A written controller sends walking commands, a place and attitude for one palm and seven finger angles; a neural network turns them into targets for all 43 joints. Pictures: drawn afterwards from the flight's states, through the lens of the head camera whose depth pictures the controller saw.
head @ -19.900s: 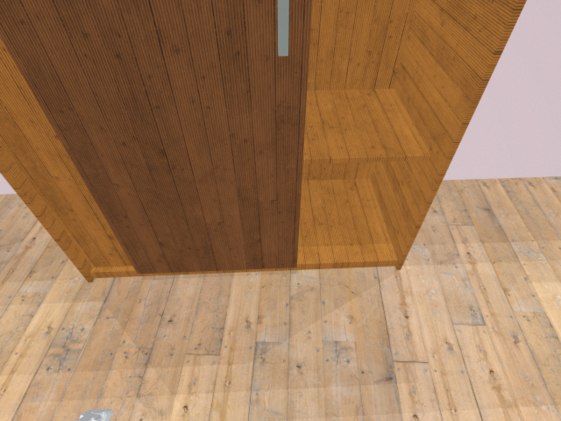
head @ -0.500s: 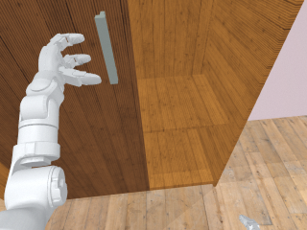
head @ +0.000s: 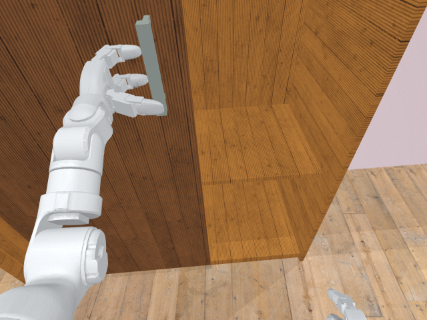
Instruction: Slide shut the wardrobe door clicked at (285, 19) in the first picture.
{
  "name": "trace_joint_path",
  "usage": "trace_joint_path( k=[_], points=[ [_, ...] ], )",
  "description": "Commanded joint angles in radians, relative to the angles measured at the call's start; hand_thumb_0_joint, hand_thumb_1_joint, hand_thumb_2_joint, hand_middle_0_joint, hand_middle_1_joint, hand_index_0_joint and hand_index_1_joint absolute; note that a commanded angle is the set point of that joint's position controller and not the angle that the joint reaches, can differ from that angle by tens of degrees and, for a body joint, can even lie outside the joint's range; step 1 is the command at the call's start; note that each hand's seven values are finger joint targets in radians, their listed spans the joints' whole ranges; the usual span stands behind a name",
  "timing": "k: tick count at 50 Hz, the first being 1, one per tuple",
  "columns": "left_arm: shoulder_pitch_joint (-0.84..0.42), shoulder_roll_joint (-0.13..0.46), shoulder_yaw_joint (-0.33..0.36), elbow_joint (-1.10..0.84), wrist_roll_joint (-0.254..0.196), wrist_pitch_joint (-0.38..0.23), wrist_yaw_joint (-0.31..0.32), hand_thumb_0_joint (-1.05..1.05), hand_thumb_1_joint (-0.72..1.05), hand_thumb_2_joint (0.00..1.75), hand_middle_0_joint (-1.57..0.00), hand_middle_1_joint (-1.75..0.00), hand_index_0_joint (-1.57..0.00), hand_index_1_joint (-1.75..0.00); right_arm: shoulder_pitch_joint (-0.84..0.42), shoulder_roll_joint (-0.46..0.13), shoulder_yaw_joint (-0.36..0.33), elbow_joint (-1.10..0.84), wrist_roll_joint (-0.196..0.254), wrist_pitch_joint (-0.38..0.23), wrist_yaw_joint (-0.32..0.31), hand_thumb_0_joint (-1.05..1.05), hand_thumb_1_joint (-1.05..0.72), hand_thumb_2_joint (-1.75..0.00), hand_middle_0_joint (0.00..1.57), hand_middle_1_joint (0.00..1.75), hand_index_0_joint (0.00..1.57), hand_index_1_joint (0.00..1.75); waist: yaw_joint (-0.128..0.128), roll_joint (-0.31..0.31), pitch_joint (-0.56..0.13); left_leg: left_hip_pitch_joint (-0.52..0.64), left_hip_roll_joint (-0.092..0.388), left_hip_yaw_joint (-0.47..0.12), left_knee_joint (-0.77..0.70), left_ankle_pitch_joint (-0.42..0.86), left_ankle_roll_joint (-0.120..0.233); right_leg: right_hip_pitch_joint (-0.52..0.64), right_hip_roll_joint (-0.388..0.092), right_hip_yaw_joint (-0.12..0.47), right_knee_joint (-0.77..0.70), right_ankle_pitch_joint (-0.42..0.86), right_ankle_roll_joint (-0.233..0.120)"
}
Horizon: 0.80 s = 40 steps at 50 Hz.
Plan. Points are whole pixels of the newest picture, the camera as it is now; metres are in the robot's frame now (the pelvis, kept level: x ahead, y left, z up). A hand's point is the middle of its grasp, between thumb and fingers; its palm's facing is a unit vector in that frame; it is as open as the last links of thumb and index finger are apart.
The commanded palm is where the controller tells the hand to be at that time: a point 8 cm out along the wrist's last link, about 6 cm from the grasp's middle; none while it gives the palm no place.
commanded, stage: feel for the door with the fingertips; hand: left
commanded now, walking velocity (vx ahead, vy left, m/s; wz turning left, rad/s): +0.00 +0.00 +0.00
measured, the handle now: (154, 68) +0.50 +0.12 +0.26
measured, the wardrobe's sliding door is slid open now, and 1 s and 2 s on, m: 0.43 0.43 0.43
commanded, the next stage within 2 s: slide the fingers in behind the handle in 0.72 s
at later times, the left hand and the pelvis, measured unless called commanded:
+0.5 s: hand (133, 81) +0.43 +0.15 +0.27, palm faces +0.11 -0.99 +0.00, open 14.0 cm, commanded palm +0.41 +0.20 +0.26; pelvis +0.00 -0.01 +0.00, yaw +0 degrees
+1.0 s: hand (133, 77) +0.44 +0.15 +0.27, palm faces +0.10 -0.99 +0.01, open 14.0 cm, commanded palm +0.41 +0.20 +0.26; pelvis +0.00 +0.00 +0.00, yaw -1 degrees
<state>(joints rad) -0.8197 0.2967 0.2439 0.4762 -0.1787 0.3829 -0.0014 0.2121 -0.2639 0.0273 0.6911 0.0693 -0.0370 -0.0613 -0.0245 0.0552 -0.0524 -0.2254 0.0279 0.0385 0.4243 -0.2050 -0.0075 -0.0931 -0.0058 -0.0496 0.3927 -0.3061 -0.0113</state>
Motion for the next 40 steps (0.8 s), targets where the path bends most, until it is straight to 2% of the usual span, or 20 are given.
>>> trace_joint_path(
  k=[1,3,5,7,8,9,10,11,15,16,19,20,23,27,29,31,34,36,39,40],
  points=[
    [-0.489,0.192,0.049,-0.261,-0.004,-0.078,0.031,0.00,-0.50,0.30,-0.30,-1.20,-0.30,-1.20,-0.088,-0.117,-0.047,-0.144,-0.008,-0.039,-0.003,0.00,-0.90,-0.90,0.20,0.30,0.20,0.30,0.007,-0.059,-0.298,0.251,-0.025,-0.024,0.015,0.345,0.059,-0.031,0.023,0.012,-0.029,0.470,-0.003],
    [-0.461,0.168,0.044,-0.306,-0.008,-0.077,0.038,0.00,-0.50,0.30,-0.30,-1.20,-0.30,-1.20,-0.099,-0.112,-0.047,-0.154,-0.010,-0.039,-0.001,0.00,-0.90,-0.90,0.20,0.30,0.20,0.30,0.012,-0.077,-0.320,0.259,-0.027,-0.018,0.018,0.376,0.061,-0.009,0.024,0.011,-0.021,0.511,-0.001],
    [-0.427,0.216,0.080,-0.261,0.000,-0.063,0.048,0.00,-0.50,0.30,-0.30,-1.20,-0.30,-1.20,-0.094,-0.120,-0.046,-0.139,-0.012,-0.025,-0.002,0.00,-0.90,-0.90,0.20,0.30,0.20,0.30,0.019,-0.102,-0.275,0.226,-0.027,-0.014,0.010,0.355,0.060,-0.001,0.022,0.010,-0.031,0.500,0.001],
    [-0.443,0.237,0.094,-0.272,0.007,-0.055,0.052,0.00,-0.50,0.30,-0.30,-1.20,-0.30,-1.20,-0.099,-0.120,-0.047,-0.145,-0.009,-0.022,-0.005,0.00,-0.90,-0.90,0.20,0.30,0.20,0.30,0.016,-0.119,-0.276,0.218,-0.027,-0.009,0.004,0.329,0.063,-0.005,0.022,0.016,-0.035,0.487,0.006],
    [-0.457,0.217,0.074,-0.262,0.008,-0.049,0.052,0.00,-0.50,0.30,-0.30,-1.20,-0.30,-1.20,-0.101,-0.116,-0.043,-0.144,-0.010,-0.021,-0.007,0.00,-0.90,-0.90,0.20,0.30,0.20,0.30,0.012,-0.108,-0.254,0.209,-0.028,-0.007,0.002,0.317,0.064,-0.016,0.020,0.017,-0.037,0.478,0.007],
    [-0.482,0.220,0.068,-0.262,0.012,-0.048,0.051,0.00,-0.50,0.30,-0.30,-1.20,-0.30,-1.20,-0.097,-0.118,-0.045,-0.140,-0.009,-0.021,-0.008,0.00,-0.90,-0.90,0.20,0.30,0.20,0.30,0.003,-0.113,-0.252,0.216,-0.027,-0.005,0.004,0.311,0.065,-0.026,0.021,0.017,-0.040,0.471,0.008],
    [-0.475,0.235,0.080,-0.260,0.014,-0.051,0.052,0.00,-0.50,0.30,-0.30,-1.20,-0.30,-1.20,-0.091,-0.120,-0.045,-0.136,-0.014,-0.018,-0.007,0.00,-0.90,-0.90,0.20,0.30,0.20,0.30,0.013,-0.084,-0.254,0.212,-0.029,-0.007,0.005,0.316,0.063,-0.011,0.018,0.016,-0.041,0.467,0.002],
    [-0.489,0.245,0.088,-0.265,0.012,-0.055,0.049,0.00,-0.50,0.30,-0.30,-1.20,-0.30,-1.20,-0.092,-0.120,-0.045,-0.140,-0.011,-0.020,-0.008,0.00,-0.90,-0.90,0.20,0.30,0.20,0.30,0.009,-0.092,-0.266,0.217,-0.030,-0.008,0.005,0.314,0.064,-0.014,0.020,0.018,-0.040,0.474,0.004],
    [-0.505,0.194,0.034,-0.268,0.006,-0.070,0.023,0.00,-0.50,0.30,-0.30,-1.20,-0.30,-1.20,-0.087,-0.117,-0.047,-0.135,-0.010,-0.025,-0.009,0.00,-0.90,-0.90,0.20,0.30,0.20,0.30,-0.004,-0.042,-0.272,0.245,-0.032,-0.008,0.014,0.330,0.064,-0.020,0.018,0.019,-0.041,0.483,-0.001],
    [-0.505,0.196,0.041,-0.256,0.001,-0.070,0.018,0.00,-0.50,0.30,-0.30,-1.20,-0.30,-1.20,-0.079,-0.119,-0.048,-0.134,-0.008,-0.029,-0.009,0.00,-0.90,-0.90,0.20,0.30,0.20,0.30,-0.009,-0.070,-0.272,0.244,-0.032,-0.012,0.016,0.331,0.066,-0.029,0.023,0.016,-0.040,0.495,0.002],
    [-0.514,0.188,0.032,-0.223,-0.006,-0.062,0.003,0.00,-0.50,0.30,-0.30,-1.20,-0.30,-1.20,-0.075,-0.122,-0.051,-0.128,-0.005,-0.033,-0.011,0.00,-0.90,-0.90,0.20,0.30,0.20,0.30,-0.015,-0.072,-0.263,0.243,-0.033,-0.011,0.017,0.317,0.066,-0.048,0.022,0.017,-0.042,0.485,0.004],
    [-0.492,0.206,0.044,-0.206,-0.005,-0.060,0.004,0.00,-0.50,0.30,-0.30,-1.20,-0.30,-1.20,-0.074,-0.125,-0.050,-0.123,-0.006,-0.029,-0.011,0.00,-0.90,-0.90,0.20,0.30,0.20,0.30,-0.006,-0.062,-0.255,0.232,-0.034,-0.010,0.017,0.310,0.063,-0.035,0.020,0.015,-0.045,0.469,0.000],
    [-0.524,0.215,0.054,-0.208,-0.006,-0.068,0.006,0.00,-0.50,0.30,-0.30,-1.20,-0.30,-1.20,-0.068,-0.127,-0.053,-0.124,-0.006,-0.036,-0.010,0.00,-0.90,-0.90,0.20,0.30,0.20,0.30,-0.010,-0.093,-0.275,0.232,-0.034,-0.014,0.017,0.319,0.066,-0.037,0.021,0.015,-0.037,0.488,0.004],
    [-0.539,0.218,0.050,-0.199,0.000,-0.086,0.009,0.00,-0.50,0.30,-0.30,-1.20,-0.30,-1.20,-0.066,-0.125,-0.054,-0.124,-0.007,-0.037,-0.009,0.00,-0.90,-0.90,0.20,0.30,0.20,0.30,-0.010,-0.073,-0.273,0.230,-0.034,-0.013,0.017,0.313,0.066,-0.043,0.020,0.018,-0.038,0.477,0.003],
    [-0.553,0.227,0.057,-0.166,0.002,-0.090,0.009,0.00,-0.50,0.30,-0.30,-1.20,-0.30,-1.20,-0.056,-0.128,-0.054,-0.117,-0.007,-0.037,-0.010,0.00,-0.90,-0.90,0.20,0.30,0.20,0.30,-0.015,-0.099,-0.262,0.219,-0.033,-0.013,0.018,0.310,0.067,-0.046,0.020,0.019,-0.038,0.482,0.006],
    [-0.569,0.257,0.073,-0.176,0.009,-0.103,0.012,0.00,-0.50,0.30,-0.30,-1.20,-0.30,-1.20,-0.055,-0.130,-0.054,-0.118,-0.009,-0.035,-0.008,0.00,-0.90,-0.90,0.20,0.30,0.20,0.30,-0.009,-0.058,-0.274,0.221,-0.033,-0.013,0.014,0.313,0.065,-0.035,0.016,0.021,-0.035,0.481,0.001],
    [-0.588,0.208,0.037,-0.171,0.011,-0.110,0.009,0.00,-0.50,0.30,-0.30,-1.20,-0.30,-1.20,-0.049,-0.125,-0.057,-0.120,-0.009,-0.040,-0.008,0.00,-0.90,-0.90,0.20,0.30,0.20,0.30,-0.019,-0.055,-0.284,0.246,-0.029,-0.014,0.020,0.325,0.066,-0.057,0.022,0.018,-0.033,0.474,0.000],
    [-0.563,0.245,0.069,-0.121,0.010,-0.108,0.012,0.00,-0.50,0.30,-0.30,-1.20,-0.30,-1.20,-0.040,-0.132,-0.056,-0.112,-0.009,-0.036,-0.008,0.00,-0.90,-0.90,0.20,0.30,0.20,0.30,-0.013,-0.076,-0.274,0.222,-0.028,-0.016,0.014,0.305,0.063,-0.049,0.021,0.017,-0.037,0.459,0.000],
    [-0.622,0.216,0.036,-0.084,0.016,-0.110,0.012,0.00,-0.50,0.30,-0.30,-1.20,-0.30,-1.20,-0.027,-0.131,-0.055,-0.104,-0.008,-0.040,-0.011,0.00,-0.90,-0.90,0.20,0.30,0.20,0.30,-0.030,-0.084,-0.243,0.212,-0.025,-0.020,0.008,0.263,0.063,-0.088,0.022,0.016,-0.046,0.401,0.003],
    [-0.605,0.227,0.044,-0.083,0.016,-0.118,0.015,0.00,-0.50,0.30,-0.30,-1.20,-0.30,-1.20,-0.025,-0.132,-0.056,-0.102,-0.011,-0.039,-0.010,0.00,-0.90,-0.90,0.20,0.30,0.20,0.30,-0.019,-0.069,-0.251,0.212,-0.025,-0.022,0.009,0.272,0.061,-0.068,0.020,0.014,-0.045,0.397,-0.003]
  ],
)
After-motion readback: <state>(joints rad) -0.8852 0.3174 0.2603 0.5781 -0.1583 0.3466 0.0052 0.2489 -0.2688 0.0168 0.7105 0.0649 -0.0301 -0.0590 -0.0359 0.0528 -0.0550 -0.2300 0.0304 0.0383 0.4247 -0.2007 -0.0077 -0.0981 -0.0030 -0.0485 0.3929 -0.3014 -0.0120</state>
